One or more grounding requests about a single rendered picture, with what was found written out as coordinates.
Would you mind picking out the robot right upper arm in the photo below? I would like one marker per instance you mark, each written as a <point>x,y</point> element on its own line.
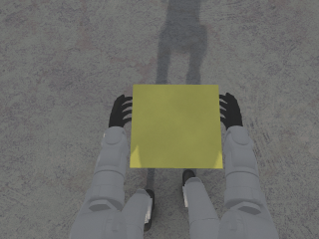
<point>237,224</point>

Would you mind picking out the right robot forearm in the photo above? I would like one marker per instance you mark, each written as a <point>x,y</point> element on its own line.
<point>243,190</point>

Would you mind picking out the left robot foot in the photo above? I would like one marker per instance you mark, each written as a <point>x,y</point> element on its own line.
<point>148,226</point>

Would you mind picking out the left robot forearm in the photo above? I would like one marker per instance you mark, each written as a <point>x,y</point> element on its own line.
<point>107,188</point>

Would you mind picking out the left robot hand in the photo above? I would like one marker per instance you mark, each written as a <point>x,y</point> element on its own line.
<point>117,115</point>

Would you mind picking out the right robot hand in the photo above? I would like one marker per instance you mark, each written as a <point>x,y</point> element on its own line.
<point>232,113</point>

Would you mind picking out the robot left thigh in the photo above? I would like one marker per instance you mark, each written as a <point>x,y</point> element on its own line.
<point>136,211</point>

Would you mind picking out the carton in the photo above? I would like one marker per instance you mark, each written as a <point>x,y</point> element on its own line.
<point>176,126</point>

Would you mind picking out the robot left upper arm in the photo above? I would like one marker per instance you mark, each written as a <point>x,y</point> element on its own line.
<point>102,224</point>

